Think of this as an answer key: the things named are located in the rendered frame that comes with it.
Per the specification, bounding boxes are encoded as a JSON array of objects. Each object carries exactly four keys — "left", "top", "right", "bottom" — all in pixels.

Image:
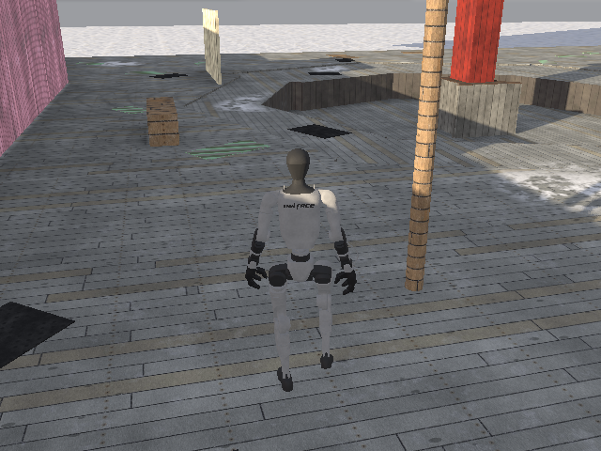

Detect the left robot forearm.
[{"left": 247, "top": 228, "right": 265, "bottom": 269}]

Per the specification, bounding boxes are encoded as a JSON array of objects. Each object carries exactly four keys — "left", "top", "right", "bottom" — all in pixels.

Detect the left robot shin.
[{"left": 273, "top": 318, "right": 290, "bottom": 379}]

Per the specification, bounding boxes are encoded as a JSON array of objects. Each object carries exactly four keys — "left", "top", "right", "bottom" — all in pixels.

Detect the right robot foot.
[{"left": 320, "top": 352, "right": 333, "bottom": 369}]

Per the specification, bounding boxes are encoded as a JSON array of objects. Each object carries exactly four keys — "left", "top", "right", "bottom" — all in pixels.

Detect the robot left upper arm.
[{"left": 256, "top": 190, "right": 280, "bottom": 242}]

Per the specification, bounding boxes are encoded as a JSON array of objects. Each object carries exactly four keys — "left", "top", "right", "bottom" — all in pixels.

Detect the left robot hand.
[{"left": 245, "top": 266, "right": 267, "bottom": 289}]

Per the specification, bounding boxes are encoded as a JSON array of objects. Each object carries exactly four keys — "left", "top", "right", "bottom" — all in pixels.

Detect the right robot forearm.
[{"left": 334, "top": 227, "right": 354, "bottom": 272}]

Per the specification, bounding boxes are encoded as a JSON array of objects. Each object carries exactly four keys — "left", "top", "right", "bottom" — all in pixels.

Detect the robot right upper arm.
[{"left": 318, "top": 189, "right": 343, "bottom": 242}]

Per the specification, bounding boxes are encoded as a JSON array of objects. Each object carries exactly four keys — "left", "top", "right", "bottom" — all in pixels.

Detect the right robot hand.
[{"left": 334, "top": 270, "right": 357, "bottom": 295}]

